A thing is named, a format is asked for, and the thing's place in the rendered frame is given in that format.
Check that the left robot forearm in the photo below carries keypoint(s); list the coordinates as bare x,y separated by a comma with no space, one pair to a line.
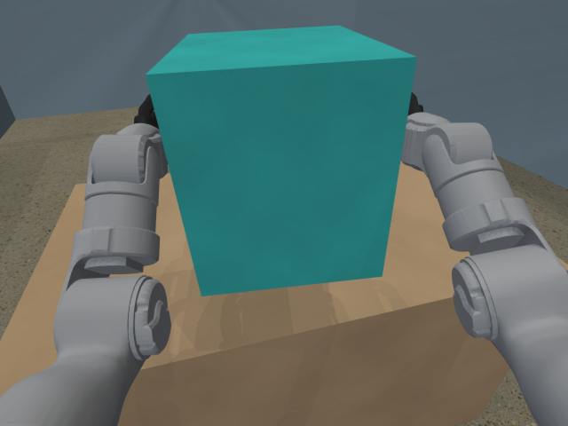
121,199

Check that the robot left upper arm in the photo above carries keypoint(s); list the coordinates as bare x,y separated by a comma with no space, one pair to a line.
106,328

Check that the pedestal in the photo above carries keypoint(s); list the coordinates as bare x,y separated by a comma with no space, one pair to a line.
383,351

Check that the carton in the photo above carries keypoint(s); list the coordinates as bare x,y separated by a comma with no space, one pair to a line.
284,147

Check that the robot left hand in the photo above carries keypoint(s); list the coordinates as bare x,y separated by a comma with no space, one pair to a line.
146,113

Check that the robot right hand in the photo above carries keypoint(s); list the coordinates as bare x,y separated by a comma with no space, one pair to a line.
414,107

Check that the robot right upper arm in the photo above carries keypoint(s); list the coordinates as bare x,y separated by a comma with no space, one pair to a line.
517,298

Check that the right robot forearm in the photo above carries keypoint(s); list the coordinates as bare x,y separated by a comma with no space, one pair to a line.
480,210

